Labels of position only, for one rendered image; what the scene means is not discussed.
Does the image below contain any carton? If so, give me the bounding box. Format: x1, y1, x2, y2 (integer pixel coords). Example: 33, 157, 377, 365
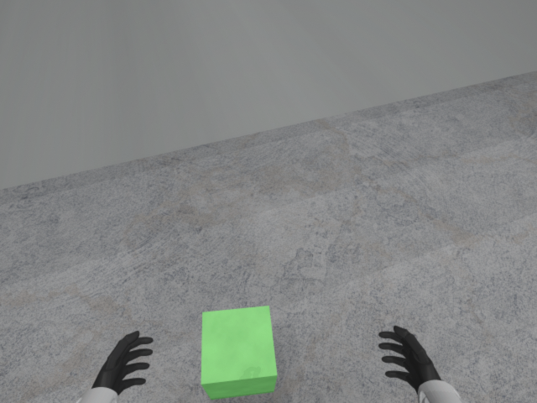
201, 306, 277, 400

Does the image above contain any right robot forearm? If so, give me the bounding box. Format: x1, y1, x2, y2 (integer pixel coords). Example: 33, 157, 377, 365
418, 379, 466, 403

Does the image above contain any robot right hand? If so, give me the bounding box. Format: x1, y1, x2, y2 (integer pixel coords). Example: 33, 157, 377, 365
378, 326, 441, 395

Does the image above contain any robot left hand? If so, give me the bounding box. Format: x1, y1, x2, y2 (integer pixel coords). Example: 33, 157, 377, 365
91, 331, 153, 395

